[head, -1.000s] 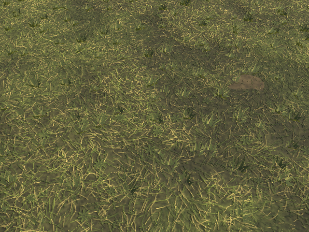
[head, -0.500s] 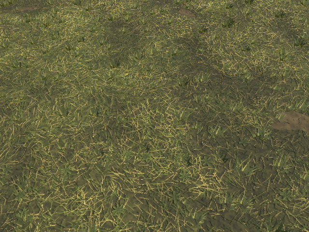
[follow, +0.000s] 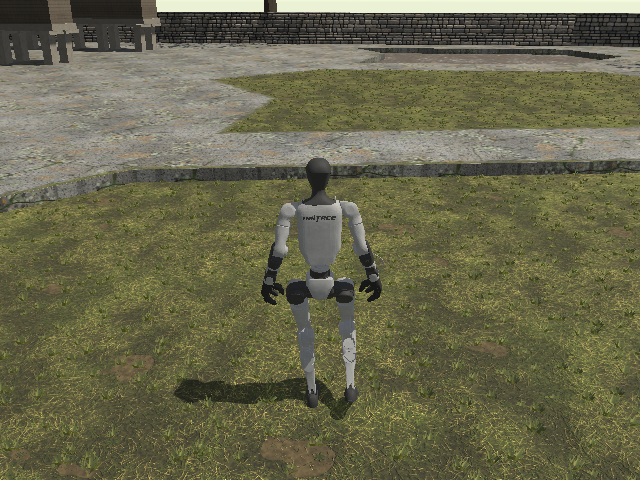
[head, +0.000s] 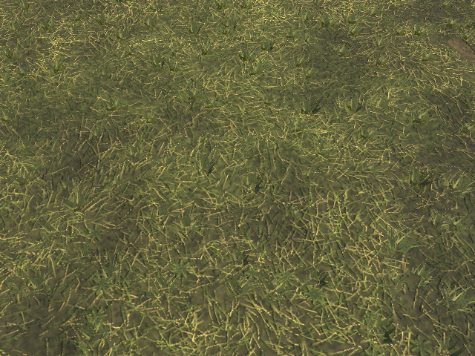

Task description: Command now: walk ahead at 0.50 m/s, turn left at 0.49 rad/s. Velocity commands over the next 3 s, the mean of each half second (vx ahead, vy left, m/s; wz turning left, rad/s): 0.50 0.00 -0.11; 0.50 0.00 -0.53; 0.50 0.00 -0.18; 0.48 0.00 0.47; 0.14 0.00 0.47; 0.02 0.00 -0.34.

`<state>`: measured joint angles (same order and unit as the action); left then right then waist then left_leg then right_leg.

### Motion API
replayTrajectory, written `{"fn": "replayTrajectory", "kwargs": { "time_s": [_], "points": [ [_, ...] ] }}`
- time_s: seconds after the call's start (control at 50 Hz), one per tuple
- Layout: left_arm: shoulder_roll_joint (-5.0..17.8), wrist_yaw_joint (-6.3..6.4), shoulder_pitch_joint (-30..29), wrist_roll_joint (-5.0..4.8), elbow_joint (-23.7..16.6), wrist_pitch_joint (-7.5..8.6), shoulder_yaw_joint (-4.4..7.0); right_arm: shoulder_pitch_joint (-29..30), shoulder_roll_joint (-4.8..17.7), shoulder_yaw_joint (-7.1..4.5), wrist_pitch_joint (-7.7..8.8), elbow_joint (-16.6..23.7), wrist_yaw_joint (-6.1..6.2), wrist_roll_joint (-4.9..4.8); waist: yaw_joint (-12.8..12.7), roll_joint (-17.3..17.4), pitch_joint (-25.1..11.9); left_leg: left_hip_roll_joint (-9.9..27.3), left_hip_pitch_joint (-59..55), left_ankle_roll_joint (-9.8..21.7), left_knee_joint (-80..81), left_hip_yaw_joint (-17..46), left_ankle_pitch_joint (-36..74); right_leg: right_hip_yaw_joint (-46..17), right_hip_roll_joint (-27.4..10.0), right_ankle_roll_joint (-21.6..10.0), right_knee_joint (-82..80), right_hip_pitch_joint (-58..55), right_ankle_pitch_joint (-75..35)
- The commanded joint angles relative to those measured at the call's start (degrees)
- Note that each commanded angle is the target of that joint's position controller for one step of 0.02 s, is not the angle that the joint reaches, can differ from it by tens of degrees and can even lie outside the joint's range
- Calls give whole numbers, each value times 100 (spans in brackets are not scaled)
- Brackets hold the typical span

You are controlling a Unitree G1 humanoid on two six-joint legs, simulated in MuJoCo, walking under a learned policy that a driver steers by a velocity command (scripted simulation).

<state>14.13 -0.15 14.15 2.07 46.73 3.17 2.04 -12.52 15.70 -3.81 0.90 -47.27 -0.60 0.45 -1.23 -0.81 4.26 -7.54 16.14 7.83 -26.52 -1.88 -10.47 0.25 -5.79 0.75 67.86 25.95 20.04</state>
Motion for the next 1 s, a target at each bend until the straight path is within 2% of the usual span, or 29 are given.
{"fn": "replayTrajectory", "kwargs": {
  "time_s": [0.02, 0.06, 0.1, 0.16, 0.28, 0.32, 0.36, 0.38, 0.4, 0.42, 0.44, 0.46, 0.48, 0.5, 0.52, 0.54, 0.58, 0.62, 0.68, 0.74, 0.82, 0.86, 0.88, 0.9, 0.92, 0.94, 0.96, 0.98, 1.0],
  "points": [
    [511, -47, 563, 84, -207, -154, 128, -241, 671, -149, 218, 248, 16, -57, -133, 100, -551, 1544, -725, 896, 1371, 1667, 2052, -74, -134, 108, -402, 553, -249],
    [421, -98, 278, 59, -254, -190, 105, -489, 641, -123, 278, 126, 5, -35, -33, 204, -392, 1481, -676, 756, 1644, 1446, 1922, 39, -179, 124, -881, 735, -790],
    [444, -120, -199, 21, -364, -196, 108, -768, 610, -97, 312, -2, -4, -30, 153, 291, -202, 1457, -888, 539, 1789, 1296, 2004, 73, -222, 89, -1380, 1058, -1323],
    [465, -150, -672, -50, -470, -184, 106, -1019, 622, -64, 357, -112, 1, -16, 347, 338, -158, 1494, -1405, 256, 1843, 1039, 2201, 82, -158, -37, -1953, 1336, -1900],
    [393, -240, -1451, -80, -713, -135, 39, -1385, 553, 27, 397, -387, 128, 108, 577, 298, 201, 1788, -2243, 153, 1890, 499, 2702, 155, 267, -352, -2890, 1526, -1941],
    [383, -258, -1460, -63, -758, -112, 30, -1327, 574, 51, 396, -452, 187, 129, 493, 332, 197, 1874, -2454, 74, 1657, 289, 3472, 315, 447, -511, -3223, 1247, -1647],
    [431, -210, -1066, -54, -654, -110, 59, -1172, 680, 59, 410, -475, 241, 144, 266, 501, -90, 1886, -2535, -67, 934, 37, 5481, 638, 808, -732, -3376, 454, -1140],
    [524, -177, -622, -47, -527, -99, 102, -1144, 759, 47, 393, -494, 264, 165, 67, 590, -367, 1892, -2601, -119, 239, -49, 6321, 735, 1006, -852, -3429, -28, -858],
    [654, -148, 117, -35, -304, -63, 171, -1098, 848, 29, 356, -488, 269, 176, -246, 607, -759, 1856, -2478, -155, -772, -128, 6413, 710, 1152, -995, -3707, -799, -811],
    [860, -106, 1023, 47, -61, -20, 270, -913, 903, 31, 356, -392, 270, 123, -729, 459, -1189, 1745, -1549, -236, -2122, -283, 5309, 174, 830, -1268, -4057, -2172, -1025],
    [1576, -26, 1601, 109, -17, -46, 485, -967, 553, 127, 421, -54, 212, -17, -771, -590, -1795, 988, 361, -490, -4436, -616, 2320, -2161, -719, -2002, -4162, -3776, -889],
    [1544, -77, 1215, -102, -23, -98, 480, -1031, 592, 81, 469, 46, 141, 61, -352, -1000, -2052, 128, 1854, -545, -5615, 196, -1759, -4454, -1450, -2568, -4869, -4325, -1737],
    [1393, -107, 834, -249, -41, -124, 471, -687, 647, 96, 499, 129, 98, 159, -258, -331, -1338, 639, 2281, -483, -5554, 731, -1294, -3642, -1238, -2415, -4957, -3730, -1387],
    [1086, -105, 546, -220, -101, -138, 401, -437, 638, 120, 555, 221, 61, 110, -172, 19, -752, 874, 2282, -513, -5196, 644, -902, -3010, -1070, -2240, -5166, -2945, -1458],
    [850, -90, 362, -185, -104, -141, 334, -373, 590, 120, 538, 234, 48, 111, 33, 288, -336, 1055, 2087, -551, -4691, 588, -786, -2553, -779, -1988, -5347, -2279, -1726],
    [744, -59, 292, -194, -72, -117, 293, -373, 551, 133, 441, 282, 45, 186, 190, 251, -181, 1161, 1849, -656, -4337, 565, -774, -2217, -521, -1835, -5448, -1828, -2096],
    [816, -51, 355, -207, -45, -29, 296, -499, 410, 178, 241, 296, 8, 264, 302, 36, -288, 1201, 1551, -836, -3920, 426, -708, -1827, -238, -1769, -5564, -1483, -2553],
    [978, -52, 500, -222, -3, 23, 344, -250, 361, 196, 160, 434, -8, 257, 281, -49, -279, 1220, 1655, -985, -3442, 288, -418, -1638, -62, -1744, -5664, -1346, -2696],
    [1015, -39, 811, -237, 47, 6, 366, 561, 356, 212, 148, 732, -27, 232, 26, -151, -135, 1220, 1990, -1132, -2462, 183, 340, -1608, 125, -1523, -5704, -1472, -2727],
    [1037, -12, 1155, -232, 93, -29, 389, 1122, 323, 249, 169, 918, -61, 185, -248, -250, -235, 1092, 2076, -1138, -1716, 195, 907, -1684, 189, -1310, -5472, -1929, -3009],
    [1078, 50, 1426, -141, 93, -62, 404, 1706, 372, 294, 237, 1165, -71, 134, -453, -304, -247, 879, 2085, -1036, -1030, 237, 874, -2018, 37, -1292, -5080, -2521, -3499],
    [1157, 99, 1268, -110, 15, -60, 426, 1577, 493, 273, 286, 1191, -59, 118, -299, -359, -273, 802, 1616, -914, -614, 367, 647, -2239, -77, -1179, -4844, -2575, -3613],
    [1214, 110, 1051, -102, -54, -54, 439, 1258, 585, 243, 311, 1112, -37, 106, -108, -398, -333, 720, 1054, -826, -387, 379, 431, -2272, -74, -1068, -4658, -2405, -3792],
    [1267, 93, 869, -100, -110, -32, 447, 728, 717, 185, 341, 948, 10, 100, 134, -392, -547, 569, 247, -723, -243, 331, 200, -2268, 30, -950, -4219, -2211, -4234],
    [1246, 40, 768, -153, -121, 10, 432, -14, 882, 112, 412, 758, 79, 127, 528, -120, -941, 685, -854, -559, 123, 405, 333, -2029, 348, -809, -3267, -1911, -4245],
    [894, -20, 814, -227, -266, 71, 327, -888, 1275, 8, 456, 713, 190, 245, 838, 449, -1756, 1847, -2193, -271, 291, 1521, -743, -1629, 677, -677, -1808, -1265, -2955],
    [391, -11, 1528, -381, -424, 49, 221, -950, 1743, -120, 361, 747, 224, 306, 463, 1793, -2410, 3362, -3514, 429, 775, 4058, -1137, -856, 1575, -485, -295, 456, 1075],
    [912, 50, 1407, -146, -271, -43, 260, -680, 1324, -97, 275, 756, 193, 209, 364, 1031, -1913, 3276, -2952, 477, 938, 4516, -1848, -747, 1042, -540, 272, 1066, 1027],
    [992, 10, 981, -82, -255, -81, 298, -355, 834, 17, 267, 819, 175, 168, 344, 403, -1112, 2989, -2139, 343, 1063, 3593, -1733, -710, 808, -521, 280, 1069, 456]
  ]
}}
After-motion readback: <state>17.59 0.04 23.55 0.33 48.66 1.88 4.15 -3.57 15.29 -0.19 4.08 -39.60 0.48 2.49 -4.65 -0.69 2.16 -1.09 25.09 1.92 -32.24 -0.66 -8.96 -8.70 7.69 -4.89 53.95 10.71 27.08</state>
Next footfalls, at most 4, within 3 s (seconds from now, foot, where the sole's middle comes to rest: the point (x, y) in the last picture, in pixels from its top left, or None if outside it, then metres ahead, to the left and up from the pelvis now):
0.42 right None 0.39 -0.12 -0.77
0.94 left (261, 263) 0.73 -0.03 -0.77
1.42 right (360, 239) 0.82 -0.35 -0.77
1.94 left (323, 158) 1.16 -0.26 -0.77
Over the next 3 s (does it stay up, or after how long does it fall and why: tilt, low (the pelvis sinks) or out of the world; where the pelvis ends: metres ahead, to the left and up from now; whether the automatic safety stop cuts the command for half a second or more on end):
stays up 1.14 -0.32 0.01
